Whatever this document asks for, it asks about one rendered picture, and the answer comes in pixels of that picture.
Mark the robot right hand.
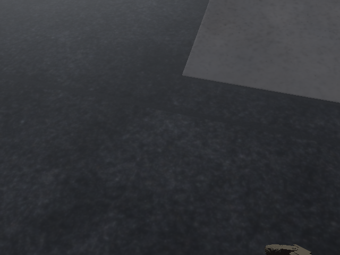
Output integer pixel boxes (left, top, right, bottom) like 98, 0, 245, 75
265, 244, 312, 255

